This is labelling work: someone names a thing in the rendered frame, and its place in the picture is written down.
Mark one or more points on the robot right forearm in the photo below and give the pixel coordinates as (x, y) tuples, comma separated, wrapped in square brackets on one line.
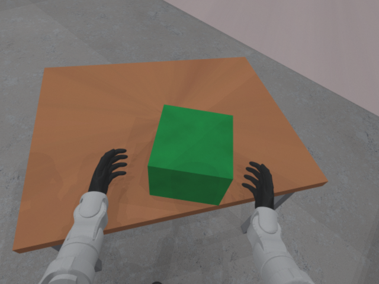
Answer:
[(270, 254)]

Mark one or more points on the left robot hand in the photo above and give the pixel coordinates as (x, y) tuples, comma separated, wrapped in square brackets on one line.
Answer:
[(103, 175)]

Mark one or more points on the right robot hand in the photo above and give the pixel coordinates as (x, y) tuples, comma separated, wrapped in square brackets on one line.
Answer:
[(264, 191)]

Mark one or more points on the robot left forearm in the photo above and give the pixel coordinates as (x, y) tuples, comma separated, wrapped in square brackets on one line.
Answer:
[(79, 252)]

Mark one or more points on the carton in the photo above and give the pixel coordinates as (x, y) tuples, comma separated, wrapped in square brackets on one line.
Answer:
[(192, 155)]

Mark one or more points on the table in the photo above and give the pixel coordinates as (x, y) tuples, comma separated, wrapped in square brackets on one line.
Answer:
[(85, 111)]

